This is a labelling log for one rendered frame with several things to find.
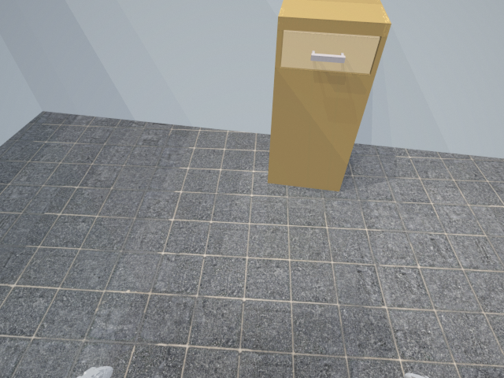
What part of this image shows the cabinet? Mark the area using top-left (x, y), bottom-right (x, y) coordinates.
top-left (268, 0), bottom-right (391, 191)

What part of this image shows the drawer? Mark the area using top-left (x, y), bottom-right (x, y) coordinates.
top-left (281, 30), bottom-right (380, 74)

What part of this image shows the handle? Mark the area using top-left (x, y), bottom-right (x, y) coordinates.
top-left (311, 51), bottom-right (346, 63)

